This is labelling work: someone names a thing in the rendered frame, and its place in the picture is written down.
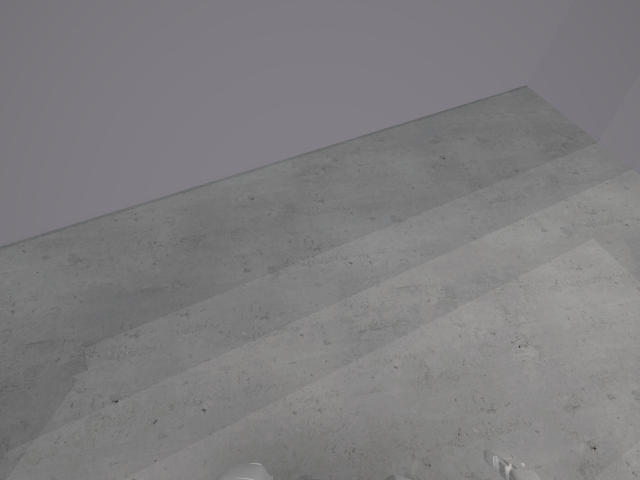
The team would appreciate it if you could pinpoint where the right robot hand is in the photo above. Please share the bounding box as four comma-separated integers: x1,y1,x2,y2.
484,449,540,480

